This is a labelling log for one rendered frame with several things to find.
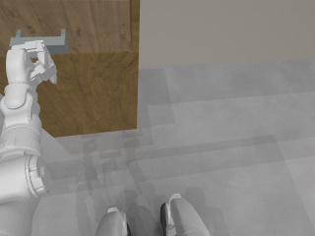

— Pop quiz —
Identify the left robot thigh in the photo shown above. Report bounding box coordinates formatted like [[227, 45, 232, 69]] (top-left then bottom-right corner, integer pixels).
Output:
[[94, 210, 128, 236]]

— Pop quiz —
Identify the right robot thigh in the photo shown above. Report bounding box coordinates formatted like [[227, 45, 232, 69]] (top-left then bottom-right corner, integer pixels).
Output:
[[164, 198, 211, 236]]

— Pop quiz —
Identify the robot thigh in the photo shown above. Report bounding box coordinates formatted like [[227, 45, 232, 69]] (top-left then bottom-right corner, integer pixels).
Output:
[[164, 198, 211, 236], [94, 210, 128, 236]]

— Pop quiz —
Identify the drawer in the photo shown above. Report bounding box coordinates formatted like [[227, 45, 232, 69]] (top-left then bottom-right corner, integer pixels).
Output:
[[0, 0, 131, 56]]

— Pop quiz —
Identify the robot left upper arm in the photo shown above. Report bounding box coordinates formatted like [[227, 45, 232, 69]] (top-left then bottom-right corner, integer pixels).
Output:
[[0, 154, 52, 236]]

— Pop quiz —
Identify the left robot hand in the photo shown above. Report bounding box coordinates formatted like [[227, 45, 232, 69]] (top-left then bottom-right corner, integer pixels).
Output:
[[6, 40, 57, 90]]

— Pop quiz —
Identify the cabinet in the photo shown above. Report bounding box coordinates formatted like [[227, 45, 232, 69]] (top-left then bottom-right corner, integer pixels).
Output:
[[0, 0, 141, 138]]

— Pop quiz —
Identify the left robot forearm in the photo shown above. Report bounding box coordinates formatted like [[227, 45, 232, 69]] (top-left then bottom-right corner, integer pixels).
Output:
[[0, 83, 43, 162]]

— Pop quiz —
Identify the handle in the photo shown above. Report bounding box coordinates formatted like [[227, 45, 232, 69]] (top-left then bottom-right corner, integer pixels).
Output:
[[9, 29, 69, 54]]

